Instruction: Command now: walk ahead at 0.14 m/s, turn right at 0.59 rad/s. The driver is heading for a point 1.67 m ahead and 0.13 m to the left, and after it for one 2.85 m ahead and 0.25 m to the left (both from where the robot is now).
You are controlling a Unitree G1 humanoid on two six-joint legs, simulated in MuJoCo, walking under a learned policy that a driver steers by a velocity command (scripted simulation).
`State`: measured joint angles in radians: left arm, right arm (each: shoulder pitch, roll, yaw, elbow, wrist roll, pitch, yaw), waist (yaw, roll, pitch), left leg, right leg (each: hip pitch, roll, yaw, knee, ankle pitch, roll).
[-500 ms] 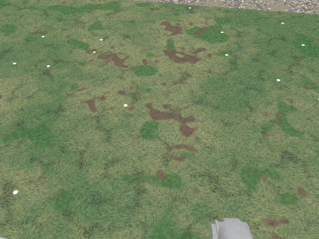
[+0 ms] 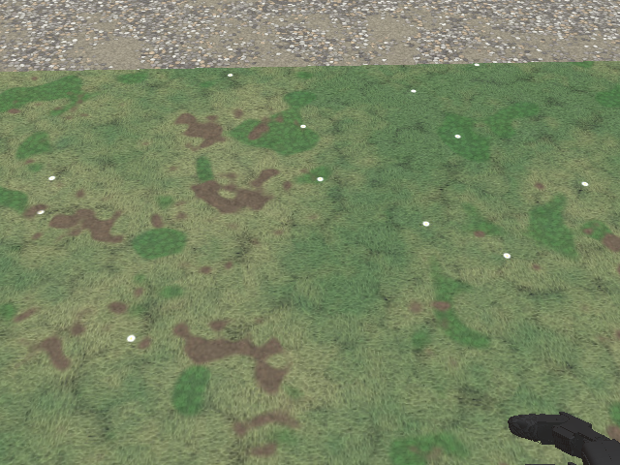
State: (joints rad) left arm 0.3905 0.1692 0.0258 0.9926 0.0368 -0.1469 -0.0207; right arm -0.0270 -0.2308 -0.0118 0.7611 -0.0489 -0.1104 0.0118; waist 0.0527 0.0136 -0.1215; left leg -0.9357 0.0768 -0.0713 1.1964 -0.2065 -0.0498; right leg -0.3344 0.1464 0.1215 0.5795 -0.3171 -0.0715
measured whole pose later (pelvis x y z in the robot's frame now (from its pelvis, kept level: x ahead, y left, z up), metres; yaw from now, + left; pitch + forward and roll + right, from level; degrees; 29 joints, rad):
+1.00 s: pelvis +0.10 +0.05 +0.00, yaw -8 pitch -1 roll +0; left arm 0.27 0.18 0.04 0.94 0.00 -0.02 0.06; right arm 0.15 -0.18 -0.04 0.94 0.00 -0.01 -0.04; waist 0.00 0.00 0.02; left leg -0.34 0.01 0.09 0.54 -0.19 0.04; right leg -0.23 -0.03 0.03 0.55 -0.31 0.04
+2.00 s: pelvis +0.50 -0.04 +0.00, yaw -5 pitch +1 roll +0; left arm 0.11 0.24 0.06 0.83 0.00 -0.10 -0.02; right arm 0.31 -0.25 -0.06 0.97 0.04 -0.08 -0.01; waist -0.02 0.02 0.05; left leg -0.34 0.03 -0.06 1.23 -0.40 0.04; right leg -0.45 -0.01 -0.09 0.56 -0.14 -0.05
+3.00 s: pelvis +1.08 +0.07 -0.01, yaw +16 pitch +3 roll +1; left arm 0.04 0.26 0.04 0.76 -0.01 -0.10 -0.06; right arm 0.34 -0.28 -0.07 0.85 0.00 -0.05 -0.02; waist -0.05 -0.02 0.00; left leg 0.07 -0.06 0.01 0.41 -0.48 0.06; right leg -0.54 0.02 -0.05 0.51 -0.03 -0.11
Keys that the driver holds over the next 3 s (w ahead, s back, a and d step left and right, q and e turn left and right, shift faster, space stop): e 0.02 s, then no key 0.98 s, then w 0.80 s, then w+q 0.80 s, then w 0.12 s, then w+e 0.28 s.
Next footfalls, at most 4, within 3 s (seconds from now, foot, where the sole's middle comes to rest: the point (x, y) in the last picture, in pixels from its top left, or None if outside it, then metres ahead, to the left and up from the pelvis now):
0.12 left None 0.22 0.14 -0.76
0.44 right None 0.11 -0.10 -0.76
1.88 right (406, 435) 0.63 -0.15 -0.76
2.48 left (294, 329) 0.89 0.12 -0.76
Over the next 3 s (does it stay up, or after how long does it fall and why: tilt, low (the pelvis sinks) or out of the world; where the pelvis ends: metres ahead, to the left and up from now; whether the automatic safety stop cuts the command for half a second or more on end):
stays up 1.08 0.07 -0.01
